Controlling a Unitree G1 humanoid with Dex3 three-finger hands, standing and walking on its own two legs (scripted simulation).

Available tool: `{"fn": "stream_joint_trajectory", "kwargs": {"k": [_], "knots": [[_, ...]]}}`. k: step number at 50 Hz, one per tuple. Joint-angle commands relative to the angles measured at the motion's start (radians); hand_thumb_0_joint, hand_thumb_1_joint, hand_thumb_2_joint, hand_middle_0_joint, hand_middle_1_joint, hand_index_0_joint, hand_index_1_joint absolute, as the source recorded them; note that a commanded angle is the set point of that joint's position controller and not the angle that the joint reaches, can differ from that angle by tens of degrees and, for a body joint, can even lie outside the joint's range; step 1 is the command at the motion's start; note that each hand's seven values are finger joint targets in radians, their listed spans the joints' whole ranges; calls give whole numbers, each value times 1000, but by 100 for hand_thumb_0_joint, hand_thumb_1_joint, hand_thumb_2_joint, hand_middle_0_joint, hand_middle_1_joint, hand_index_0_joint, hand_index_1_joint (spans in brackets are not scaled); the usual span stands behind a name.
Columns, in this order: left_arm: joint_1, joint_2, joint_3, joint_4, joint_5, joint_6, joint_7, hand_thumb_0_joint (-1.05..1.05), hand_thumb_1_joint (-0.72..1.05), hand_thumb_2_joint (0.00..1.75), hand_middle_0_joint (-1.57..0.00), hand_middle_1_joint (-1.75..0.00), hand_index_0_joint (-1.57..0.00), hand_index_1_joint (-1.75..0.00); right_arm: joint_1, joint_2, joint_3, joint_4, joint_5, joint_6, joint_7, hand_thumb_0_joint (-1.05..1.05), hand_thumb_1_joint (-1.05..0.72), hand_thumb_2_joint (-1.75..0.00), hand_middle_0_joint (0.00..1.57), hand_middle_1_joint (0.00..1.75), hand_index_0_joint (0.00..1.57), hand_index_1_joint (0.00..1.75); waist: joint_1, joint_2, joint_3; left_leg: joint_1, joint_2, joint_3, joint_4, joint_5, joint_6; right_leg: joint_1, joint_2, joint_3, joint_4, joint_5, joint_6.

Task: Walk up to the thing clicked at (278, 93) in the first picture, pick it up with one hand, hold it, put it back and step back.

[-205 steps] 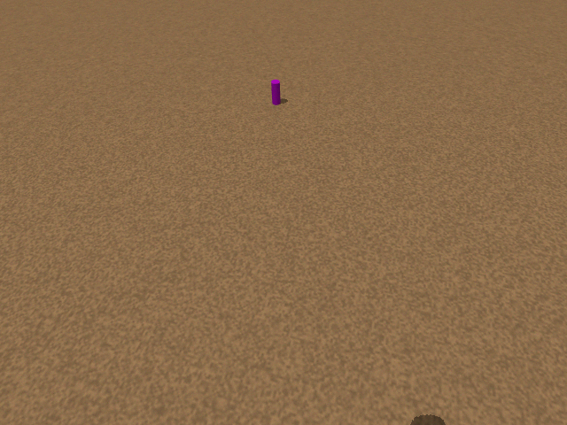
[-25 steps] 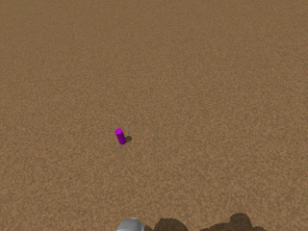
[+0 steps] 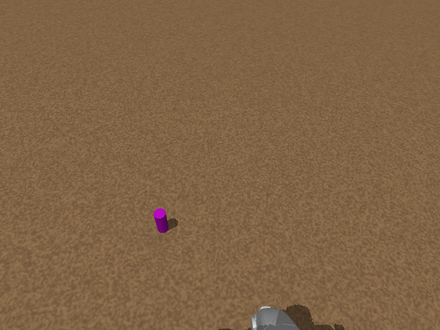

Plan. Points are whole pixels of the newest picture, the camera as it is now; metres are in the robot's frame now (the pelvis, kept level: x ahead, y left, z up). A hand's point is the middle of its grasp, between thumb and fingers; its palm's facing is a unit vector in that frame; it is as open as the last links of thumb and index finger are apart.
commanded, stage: walk up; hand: left
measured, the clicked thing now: (161, 221) +0.68 +0.24 -0.70
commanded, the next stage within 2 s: none
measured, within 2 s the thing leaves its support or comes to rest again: neither
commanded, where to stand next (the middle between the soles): +0.35 -0.03 m, yaw -1 degrees
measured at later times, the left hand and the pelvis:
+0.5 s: hand (115, 281) +0.24 +0.22 -0.12, palm faces -0.03 -0.91 -0.41, open 7.4 cm; pelvis +0.16 -0.04 +0.00, yaw -1 degrees
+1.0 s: hand (109, 254) +0.31 +0.26 -0.17, palm faces -0.05 -0.94 -0.34, open 7.4 cm; pelvis +0.25 +0.00 -0.01, yaw -1 degrees
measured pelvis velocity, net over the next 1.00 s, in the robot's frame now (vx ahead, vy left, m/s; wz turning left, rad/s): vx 0.25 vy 0.00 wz -0.02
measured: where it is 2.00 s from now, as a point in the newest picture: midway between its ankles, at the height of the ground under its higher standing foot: (218, 312)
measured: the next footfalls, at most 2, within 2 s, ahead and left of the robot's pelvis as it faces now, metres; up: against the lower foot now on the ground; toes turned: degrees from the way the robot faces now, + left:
right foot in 0.24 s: +0.24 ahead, -0.15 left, +0.00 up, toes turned -5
left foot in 0.70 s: +0.34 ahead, +0.11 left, +0.00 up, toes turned +1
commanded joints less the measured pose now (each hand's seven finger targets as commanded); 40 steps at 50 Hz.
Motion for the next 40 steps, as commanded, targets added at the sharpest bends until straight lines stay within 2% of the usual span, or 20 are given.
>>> {"fn": "stream_joint_trajectory", "kwargs": {"k": [1,4,6,9,11,12,13,14,15,18,20,27,31,33,34,35,36,37,38,40], "knots": [[3,168,54,-63,12,-11,-7,0,90,90,-20,-30,-20,-30,26,-293,-94,-76,4,-28,-22,0,-90,-90,20,30,20,30,-21,204,0,57,252,-215,-274,-50,180,-98,-51,-21,-123,57,25],[-82,153,54,-81,18,-19,-14,0,90,90,-20,-30,-20,-30,48,-297,-97,-72,4,-22,-19,0,-90,-90,20,30,20,30,-42,177,20,48,246,-187,-242,21,181,-65,-57,-53,-254,94,15],[-104,134,51,-89,16,-30,-14,0,90,90,-20,-30,-20,-30,61,-285,-91,-74,4,-17,-19,0,-90,-90,20,30,20,30,-46,173,2,86,225,-150,-171,233,164,-21,-31,-85,-347,122,2],[-78,125,54,-78,14,-39,-8,0,90,90,-20,-30,-20,-30,41,-284,-88,-91,5,-4,-21,0,-90,-90,20,30,20,30,-18,163,-47,73,213,-118,-52,354,141,120,15,-124,-438,126,-14],[54,159,72,-35,16,-49,5,0,90,90,-20,-30,-20,-30,30,-252,-74,-112,15,2,-24,0,-90,-90,20,30,20,30,56,69,-130,-9,175,-93,145,336,98,373,34,-107,-504,168,-37],[153,208,94,-15,20,-57,16,0,90,90,-20,-30,-20,-30,62,-203,-54,-114,15,2,-23,0,-90,-90,20,30,20,30,97,-68,-208,-87,112,-46,366,220,71,524,-25,-27,-557,107,-61],[178,295,118,-29,22,-62,25,0,90,90,-20,-30,-20,-30,126,-139,-30,-129,15,1,-20,0,-90,-90,20,30,20,30,82,-277,-256,-306,2,-9,563,-211,20,667,-276,369,-619,3,-133],[148,315,114,-43,9,-55,25,0,90,90,-20,-30,-20,-30,96,-241,-52,-100,12,17,-27,0,-90,-90,20,30,20,30,102,-164,-203,-420,-32,-66,648,-317,8,630,-373,580,-710,-132,-227],[114,315,110,-57,1,-50,26,0,90,90,-20,-30,-20,-30,60,-285,-66,-88,4,22,-37,0,-90,-90,20,30,20,30,94,-134,-149,-433,14,-114,695,-323,5,550,-396,607,-709,-136,-277],[12,226,82,-89,-8,-50,33,0,90,90,-20,-30,-20,-30,78,-257,-62,-40,19,28,-25,0,-90,-90,20,30,20,30,33,-68,-35,-387,60,-175,639,-176,-3,370,-235,259,-723,-11,-186],[-8,214,77,-93,-1,-55,31,0,90,90,-20,-30,-20,-30,114,-232,-61,-23,8,37,-14,0,-90,-90,20,30,20,30,13,-94,-20,-312,55,-136,594,-103,-14,263,-182,143,-735,44,-177],[-13,231,91,-139,16,-51,16,0,90,90,-20,-30,-20,-30,24,-228,-73,-39,-15,30,10,0,-90,-90,20,30,20,30,35,-118,1,-301,90,-76,296,-26,-64,225,-186,71,-773,-162,-208],[-17,222,74,-135,16,-36,22,0,90,90,-20,-30,-20,-30,-9,-198,-67,-28,-15,15,-3,0,-90,-90,20,30,20,30,33,-74,-23,-149,62,-55,176,44,-48,166,-191,34,-658,27,-193],[-45,207,57,-140,8,-26,26,0,90,90,-20,-30,-20,-30,46,-195,-67,-5,-15,4,-19,0,-90,-90,20,30,20,30,-10,-14,-78,11,36,-43,82,113,-28,121,-175,6,-513,143,-164],[-43,173,44,-139,6,-18,29,0,90,90,-20,-30,-20,-30,89,-208,-71,11,-17,-2,-30,0,-90,-90,20,30,20,30,-34,42,-104,67,18,-48,32,76,-16,119,-140,-17,-402,164,-134],[3,126,27,-138,-1,-14,30,0,90,90,-20,-30,-20,-30,125,-260,-82,13,-21,-8,-40,0,-90,-90,20,30,20,30,-41,201,-148,118,120,-179,-76,29,17,105,-66,-83,-224,131,-85],[39,70,12,-140,-8,-9,30,0,90,90,-20,-30,-20,-30,112,-340,-95,-8,-27,-13,-44,0,-90,-90,20,30,20,30,-18,370,-129,157,313,-522,-154,37,87,-57,75,-109,-49,-192,-21],[83,149,33,-103,-1,6,46,0,90,90,-20,-30,-20,-30,82,-380,-103,-27,-7,-8,-43,0,-90,-90,20,30,20,30,-11,273,-118,144,405,-623,-163,28,200,-92,58,-54,37,-290,-26],[61,187,40,-82,6,11,54,0,90,90,-20,-30,-20,-30,72,-372,-107,-21,3,-2,-44,0,-90,-90,20,30,20,30,-16,257,-86,101,421,-643,-162,6,244,-96,22,-23,94,-285,-28],[19,193,45,-69,5,13,52,0,90,90,-20,-30,-20,-30,47,-306,-84,-39,-1,-1,-53,0,-90,-90,20,30,20,30,-12,194,-72,72,313,-437,-125,223,184,-68,12,45,75,-230,-30]]}}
